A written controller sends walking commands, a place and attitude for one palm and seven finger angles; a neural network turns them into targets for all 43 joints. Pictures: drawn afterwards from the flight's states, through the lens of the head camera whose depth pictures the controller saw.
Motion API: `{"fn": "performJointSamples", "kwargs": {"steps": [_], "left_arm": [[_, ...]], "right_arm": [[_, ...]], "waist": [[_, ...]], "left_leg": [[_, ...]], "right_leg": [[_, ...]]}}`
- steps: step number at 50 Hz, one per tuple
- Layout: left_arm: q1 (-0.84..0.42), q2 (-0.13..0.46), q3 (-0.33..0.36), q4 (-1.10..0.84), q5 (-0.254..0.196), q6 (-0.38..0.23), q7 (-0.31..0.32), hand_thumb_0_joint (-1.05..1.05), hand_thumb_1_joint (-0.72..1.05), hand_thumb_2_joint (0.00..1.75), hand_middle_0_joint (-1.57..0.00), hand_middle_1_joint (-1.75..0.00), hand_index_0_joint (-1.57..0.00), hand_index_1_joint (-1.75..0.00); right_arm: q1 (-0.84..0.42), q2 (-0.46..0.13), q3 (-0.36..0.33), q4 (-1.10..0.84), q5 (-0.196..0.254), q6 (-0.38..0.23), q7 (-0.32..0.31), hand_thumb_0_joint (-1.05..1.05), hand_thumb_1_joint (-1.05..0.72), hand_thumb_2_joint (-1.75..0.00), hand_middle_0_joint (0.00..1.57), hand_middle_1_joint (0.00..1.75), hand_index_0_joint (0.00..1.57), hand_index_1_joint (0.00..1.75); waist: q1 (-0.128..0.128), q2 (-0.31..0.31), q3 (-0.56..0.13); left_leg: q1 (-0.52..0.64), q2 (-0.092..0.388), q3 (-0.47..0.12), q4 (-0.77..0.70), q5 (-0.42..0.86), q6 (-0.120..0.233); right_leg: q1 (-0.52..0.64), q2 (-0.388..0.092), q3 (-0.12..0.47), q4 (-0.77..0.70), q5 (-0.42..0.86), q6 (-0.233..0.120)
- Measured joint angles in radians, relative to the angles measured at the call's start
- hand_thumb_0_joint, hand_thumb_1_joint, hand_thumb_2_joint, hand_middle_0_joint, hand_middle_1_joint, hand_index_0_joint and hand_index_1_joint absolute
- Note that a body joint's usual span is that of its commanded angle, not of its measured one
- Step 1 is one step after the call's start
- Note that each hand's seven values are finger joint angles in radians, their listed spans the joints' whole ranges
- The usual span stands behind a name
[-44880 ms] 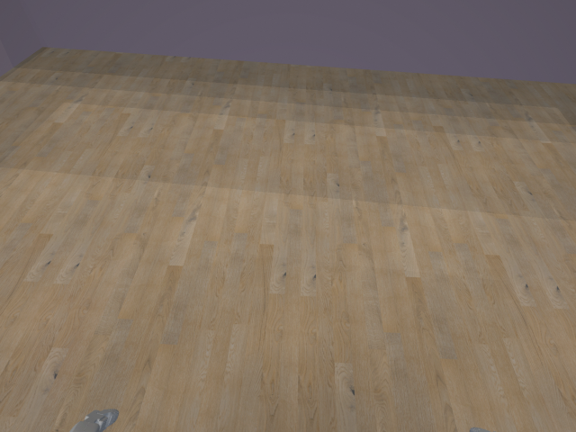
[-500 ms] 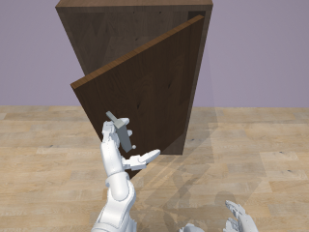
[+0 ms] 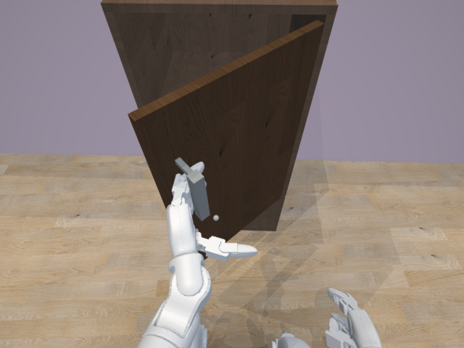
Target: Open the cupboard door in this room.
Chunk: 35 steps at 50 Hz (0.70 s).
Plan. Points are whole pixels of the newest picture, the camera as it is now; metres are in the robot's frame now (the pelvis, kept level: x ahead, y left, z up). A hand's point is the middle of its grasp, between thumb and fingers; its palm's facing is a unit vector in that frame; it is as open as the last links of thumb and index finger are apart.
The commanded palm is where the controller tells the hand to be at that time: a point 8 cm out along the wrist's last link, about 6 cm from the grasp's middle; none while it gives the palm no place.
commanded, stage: slide the hand sideways off the handle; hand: left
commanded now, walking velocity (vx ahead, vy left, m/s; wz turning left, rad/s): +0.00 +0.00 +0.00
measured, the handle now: (192, 190) +0.37 +0.09 +0.06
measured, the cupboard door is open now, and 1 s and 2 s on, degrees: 43 47 47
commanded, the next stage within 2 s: draw the hand back to the body in 1.14 s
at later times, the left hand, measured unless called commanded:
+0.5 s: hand (213, 247) +0.27 +0.05 +0.05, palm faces -0.09 -1.00 +0.00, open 16.3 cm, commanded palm +0.25 +0.11 +0.04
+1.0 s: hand (183, 274) +0.23 +0.09 +0.04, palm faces -0.03 -1.00 -0.02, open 16.2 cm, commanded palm +0.20 +0.15 +0.04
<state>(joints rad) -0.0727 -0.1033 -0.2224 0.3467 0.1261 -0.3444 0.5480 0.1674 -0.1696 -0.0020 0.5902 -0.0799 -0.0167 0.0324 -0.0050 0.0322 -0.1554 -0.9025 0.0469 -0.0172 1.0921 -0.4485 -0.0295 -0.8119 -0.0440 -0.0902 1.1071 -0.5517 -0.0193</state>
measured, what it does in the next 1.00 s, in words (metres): stands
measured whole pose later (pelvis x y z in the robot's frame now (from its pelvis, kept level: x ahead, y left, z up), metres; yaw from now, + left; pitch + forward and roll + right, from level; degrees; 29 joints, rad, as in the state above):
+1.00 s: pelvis +0.02 -0.01 -0.01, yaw +0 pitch +16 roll +0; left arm 0.47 0.09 -0.14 -0.12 -0.06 -0.41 0.00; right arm 0.23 -0.20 -0.01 0.42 -0.01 -0.01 0.00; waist 0.01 0.03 -0.15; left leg -0.92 0.06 -0.02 1.16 -0.51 -0.04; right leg -0.83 -0.03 -0.08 1.17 -0.61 -0.03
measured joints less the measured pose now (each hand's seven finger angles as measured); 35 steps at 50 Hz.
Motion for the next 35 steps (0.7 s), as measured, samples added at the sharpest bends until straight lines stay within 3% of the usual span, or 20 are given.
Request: {"fn": "performJointSamples", "kwargs": {"steps": [3,5,8,11,16,22,35], "left_arm": [[0.020,0.079,-0.011,-0.023,-0.012,-0.046,-0.203,-0.01,-0.50,0.30,-0.26,-0.52,-0.23,-0.50],[0.027,0.130,-0.030,-0.037,-0.047,-0.065,-0.324,-0.01,-0.50,0.30,-0.23,-0.47,-0.18,-0.45],[0.034,0.138,-0.048,-0.055,-0.126,-0.057,-0.414,-0.01,-0.50,0.30,-0.19,-0.40,-0.15,-0.39],[0.046,0.088,-0.042,-0.069,-0.166,-0.029,-0.406,-0.01,-0.50,0.30,-0.16,-0.36,-0.14,-0.36],[0.080,0.051,-0.036,-0.092,-0.100,-0.018,-0.343,-0.01,-0.50,0.30,-0.15,-0.32,-0.16,-0.33],[0.152,0.078,-0.044,-0.158,-0.064,-0.032,-0.343,-0.01,-0.50,0.30,-0.14,-0.31,-0.16,-0.32],[0.339,0.130,-0.010,-0.321,-0.120,-0.031,-0.429,-0.01,-0.50,0.30,-0.16,-0.31,-0.17,-0.32]], "right_arm": [[0.025,-0.008,-0.002,-0.028,0.014,0.005,-0.002,0.01,-0.90,-0.90,0.20,0.30,0.20,0.30],[0.039,-0.019,-0.004,-0.041,0.032,0.005,-0.007,0.01,-0.90,-0.90,0.20,0.30,0.20,0.30],[0.051,-0.037,-0.005,-0.050,0.058,-0.001,-0.016,0.01,-0.90,-0.90,0.20,0.30,0.20,0.30],[0.062,-0.044,-0.002,-0.059,0.069,0.000,-0.017,0.01,-0.90,-0.90,0.20,0.30,0.20,0.30],[0.081,-0.034,0.002,-0.087,0.055,0.010,0.002,0.01,-0.90,-0.90,0.20,0.30,0.20,0.30],[0.077,-0.023,0.005,-0.118,0.051,0.032,0.012,0.01,-0.90,-0.90,0.20,0.30,0.20,0.30],[0.053,-0.023,0.014,-0.156,0.060,0.029,-0.012,0.01,-0.90,-0.90,0.20,0.30,0.20,0.30]], "waist": [[0.006,-0.001,0.001],[0.007,0.007,0.007],[0.005,0.026,0.024],[0.001,0.027,0.030],[-0.007,0.002,0.011],[-0.009,-0.012,0.012],[0.010,-0.005,0.014]], "left_leg": [[-0.017,-0.006,-0.002,0.013,0.001,0.005],[-0.019,-0.008,-0.005,0.024,-0.003,0.008],[-0.006,-0.008,-0.003,0.028,-0.006,0.014],[0.011,-0.009,0.011,0.014,-0.002,0.021],[0.006,-0.008,0.033,0.010,0.000,0.027],[-0.003,-0.001,0.036,0.033,-0.016,0.025],[0.011,0.002,0.023,0.029,-0.031,0.012]], "right_leg": [[-0.014,-0.006,-0.002,0.013,-0.002,0.003],[-0.013,-0.008,-0.004,0.019,-0.004,0.006],[0.005,-0.008,-0.002,0.013,0.000,0.013],[0.016,-0.010,0.012,0.001,0.009,0.021],[-0.004,-0.011,0.034,0.007,0.012,0.026],[-0.015,-0.005,0.039,0.030,-0.001,0.023],[0.004,0.000,0.026,0.025,-0.020,0.014]]}}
